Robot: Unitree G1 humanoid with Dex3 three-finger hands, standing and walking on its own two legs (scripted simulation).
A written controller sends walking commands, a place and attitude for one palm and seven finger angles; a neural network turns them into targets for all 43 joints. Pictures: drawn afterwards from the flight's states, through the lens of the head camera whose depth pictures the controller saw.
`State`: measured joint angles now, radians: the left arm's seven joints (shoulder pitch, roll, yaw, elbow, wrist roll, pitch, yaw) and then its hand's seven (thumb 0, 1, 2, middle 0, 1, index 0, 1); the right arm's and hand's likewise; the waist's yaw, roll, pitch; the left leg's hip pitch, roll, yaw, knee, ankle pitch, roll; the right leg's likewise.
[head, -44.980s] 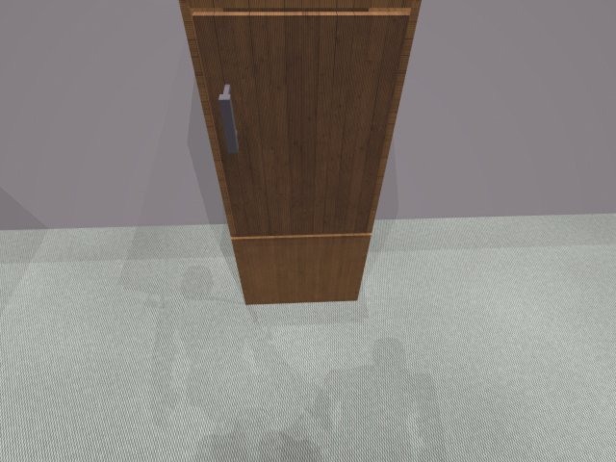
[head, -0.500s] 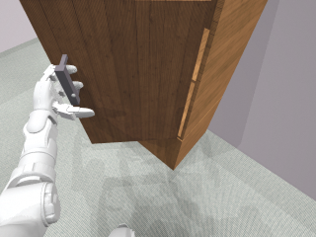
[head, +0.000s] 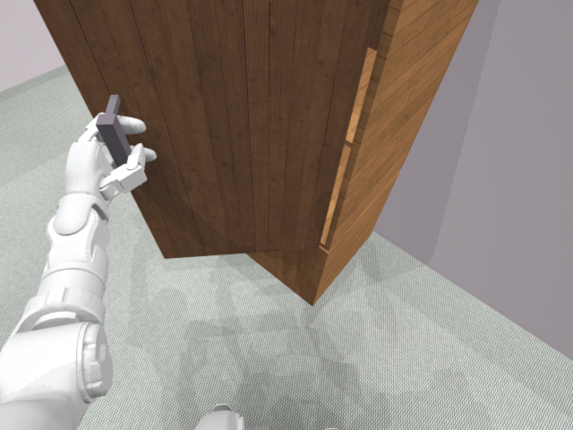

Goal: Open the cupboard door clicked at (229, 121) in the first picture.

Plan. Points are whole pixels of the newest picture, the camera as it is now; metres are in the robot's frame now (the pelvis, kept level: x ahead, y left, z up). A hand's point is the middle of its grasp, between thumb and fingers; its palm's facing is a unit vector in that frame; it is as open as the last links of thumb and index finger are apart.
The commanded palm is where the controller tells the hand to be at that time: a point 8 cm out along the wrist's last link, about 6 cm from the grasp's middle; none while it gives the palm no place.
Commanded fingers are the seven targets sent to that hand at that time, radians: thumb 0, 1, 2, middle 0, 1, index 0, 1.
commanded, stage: close the thumb around the handle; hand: left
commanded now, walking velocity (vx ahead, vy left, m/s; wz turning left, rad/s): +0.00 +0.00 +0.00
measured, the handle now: (124, 143) +0.50 +0.23 +0.10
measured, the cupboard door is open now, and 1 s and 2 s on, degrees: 46 74 85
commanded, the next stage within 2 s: pull the door open along its arc in 0.04 s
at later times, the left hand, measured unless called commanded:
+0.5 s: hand (142, 196) +0.40 +0.19 +0.10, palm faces +0.06 -1.00 +0.01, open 5.6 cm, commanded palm +0.34 +0.23 +0.10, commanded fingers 0.00 0.90 0.90 -0.40 -1.35 -0.40 -1.35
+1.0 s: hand (190, 261) +0.30 +0.11 +0.11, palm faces +0.52 -0.86 +0.00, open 5.8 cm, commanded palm +0.26 +0.14 +0.10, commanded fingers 0.00 0.90 0.90 -0.40 -1.35 -0.40 -1.35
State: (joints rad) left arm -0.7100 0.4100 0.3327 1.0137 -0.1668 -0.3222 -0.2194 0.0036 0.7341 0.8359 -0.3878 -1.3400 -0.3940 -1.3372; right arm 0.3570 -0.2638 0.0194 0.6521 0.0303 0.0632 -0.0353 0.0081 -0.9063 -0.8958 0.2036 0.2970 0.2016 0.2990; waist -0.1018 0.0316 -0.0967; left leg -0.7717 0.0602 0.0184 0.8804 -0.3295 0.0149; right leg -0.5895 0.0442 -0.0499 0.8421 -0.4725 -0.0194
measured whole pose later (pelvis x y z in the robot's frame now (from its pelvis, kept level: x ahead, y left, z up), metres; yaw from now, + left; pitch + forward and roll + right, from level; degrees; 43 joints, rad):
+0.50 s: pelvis +0.02 -0.01 +0.01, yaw -1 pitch +11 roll -1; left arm -0.34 0.31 0.29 0.62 -0.24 -0.27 -0.18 0.00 0.76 0.77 -0.37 -1.35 -0.36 -1.35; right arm 0.36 -0.26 0.00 0.60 0.05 0.05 -0.01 0.01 -0.91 -0.90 0.20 0.30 0.20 0.30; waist -0.07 0.04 -0.13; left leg -0.66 0.07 0.05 0.82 -0.34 0.01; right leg -0.50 0.05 -0.02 0.79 -0.47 -0.03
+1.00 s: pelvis +0.01 -0.03 +0.01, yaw +3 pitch +4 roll +0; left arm 0.06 -0.06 -0.08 0.00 0.01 -0.01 0.53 0.01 0.73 0.81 -0.33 -1.33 -0.35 -1.33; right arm 0.15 -0.18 0.04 0.53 -0.04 0.09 0.01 0.01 -0.91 -0.90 0.20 0.30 0.20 0.30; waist 0.02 0.04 -0.10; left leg -0.54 0.03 -0.02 0.78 -0.31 -0.03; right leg -0.36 0.02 -0.09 0.78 -0.49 -0.05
